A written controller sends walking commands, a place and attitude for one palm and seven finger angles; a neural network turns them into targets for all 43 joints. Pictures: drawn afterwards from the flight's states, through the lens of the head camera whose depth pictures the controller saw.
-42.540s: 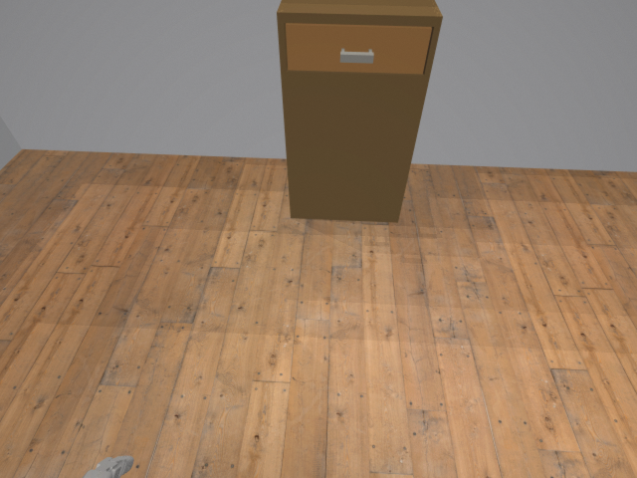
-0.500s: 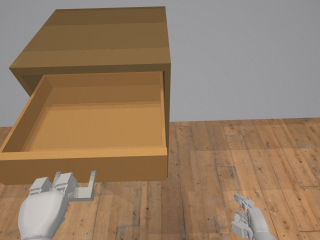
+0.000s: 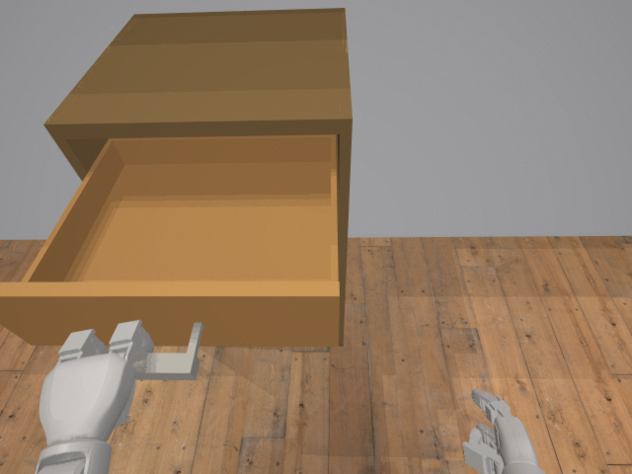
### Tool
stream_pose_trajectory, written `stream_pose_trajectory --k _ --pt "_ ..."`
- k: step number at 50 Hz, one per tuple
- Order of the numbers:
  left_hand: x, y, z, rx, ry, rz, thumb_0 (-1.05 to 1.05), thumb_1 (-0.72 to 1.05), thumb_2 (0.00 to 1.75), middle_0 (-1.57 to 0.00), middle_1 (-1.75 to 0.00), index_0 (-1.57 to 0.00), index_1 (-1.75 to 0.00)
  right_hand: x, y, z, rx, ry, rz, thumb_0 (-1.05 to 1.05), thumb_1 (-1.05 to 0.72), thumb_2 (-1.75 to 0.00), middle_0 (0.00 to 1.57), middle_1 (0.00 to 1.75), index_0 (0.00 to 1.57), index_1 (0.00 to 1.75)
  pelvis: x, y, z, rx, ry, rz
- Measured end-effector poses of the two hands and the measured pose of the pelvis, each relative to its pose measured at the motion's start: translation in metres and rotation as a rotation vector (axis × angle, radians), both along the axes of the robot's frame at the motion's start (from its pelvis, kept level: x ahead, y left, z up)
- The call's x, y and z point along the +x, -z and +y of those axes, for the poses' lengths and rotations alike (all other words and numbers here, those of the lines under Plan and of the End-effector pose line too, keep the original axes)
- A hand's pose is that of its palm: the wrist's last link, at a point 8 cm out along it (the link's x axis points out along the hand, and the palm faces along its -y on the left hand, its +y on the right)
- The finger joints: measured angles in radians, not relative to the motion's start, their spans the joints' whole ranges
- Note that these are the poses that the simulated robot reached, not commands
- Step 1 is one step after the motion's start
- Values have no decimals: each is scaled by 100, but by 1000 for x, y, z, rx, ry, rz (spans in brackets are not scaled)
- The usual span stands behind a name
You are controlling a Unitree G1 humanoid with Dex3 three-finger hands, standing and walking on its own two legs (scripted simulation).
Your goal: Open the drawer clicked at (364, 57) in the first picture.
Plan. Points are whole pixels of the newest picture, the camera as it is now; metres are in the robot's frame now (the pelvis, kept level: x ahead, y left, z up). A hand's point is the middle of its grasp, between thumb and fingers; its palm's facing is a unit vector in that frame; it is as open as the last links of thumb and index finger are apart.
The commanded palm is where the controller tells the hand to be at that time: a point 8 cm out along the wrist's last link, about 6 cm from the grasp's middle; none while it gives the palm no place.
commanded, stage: open the thumb to release the handle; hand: left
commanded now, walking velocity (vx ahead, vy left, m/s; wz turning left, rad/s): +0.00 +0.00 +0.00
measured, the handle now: (158, 348) +0.25 +0.24 +0.02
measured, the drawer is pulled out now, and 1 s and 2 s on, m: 0.30 0.30 0.30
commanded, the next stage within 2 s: lift the hand off the handle in 0.26 s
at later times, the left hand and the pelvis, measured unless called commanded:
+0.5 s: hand (125, 403) +0.19 +0.26 +0.00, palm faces +0.01 -0.07 -1.00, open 13.7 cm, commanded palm +0.17 +0.26 +0.06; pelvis -0.01 +0.00 +0.00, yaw +0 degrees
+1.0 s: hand (121, 374) +0.21 +0.26 +0.05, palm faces +0.06 -0.05 -1.00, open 13.4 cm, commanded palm +0.18 +0.25 +0.11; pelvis -0.01 +0.00 +0.01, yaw +0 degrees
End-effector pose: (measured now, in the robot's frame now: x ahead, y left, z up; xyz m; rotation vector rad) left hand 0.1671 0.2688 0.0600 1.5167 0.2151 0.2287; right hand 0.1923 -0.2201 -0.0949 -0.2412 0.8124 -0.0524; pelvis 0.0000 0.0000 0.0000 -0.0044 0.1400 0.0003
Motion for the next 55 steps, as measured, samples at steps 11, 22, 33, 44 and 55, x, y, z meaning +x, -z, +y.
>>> stream_pose_trajectory --k 11,22,33,44,55 --pt "3 3 -4 -8 54 20 0 -12 47 -35 -124 -34 -124 -4 -8 -2 -22 -8 -21 2 -90 -90 20 30 20 30 -9 -2 -1 2 -2 -16" --pt "-5 4 -4 -30 25 12 0 -45 33 -32 -120 -32 -120 -12 -5 2 -7 -3 -13 2 -90 -90 20 30 20 30 -12 -3 2 -1 -6 -19" --pt "13 3 -10 -1 81 -11 0 -49 31 -32 -120 -34 -122 -16 -3 7 1 -1 -3 2 -90 -90 20 30 20 30 -14 -3 3 0 -4 -19" --pt "15 -19 -15 -13 64 -30 0 -49 31 -32 -120 -39 -124 -10 -9 7 17 3 -24 2 -90 -90 20 30 20 30 -10 -9 3 3 -5 -48" --pt "15 -50 -16 -10 51 -30 0 -49 31 -32 -120 -40 -123 11 -25 11 34 -36 -69 2 -90 -90 20 30 20 30 -5 -19 -2 8 -11 -95"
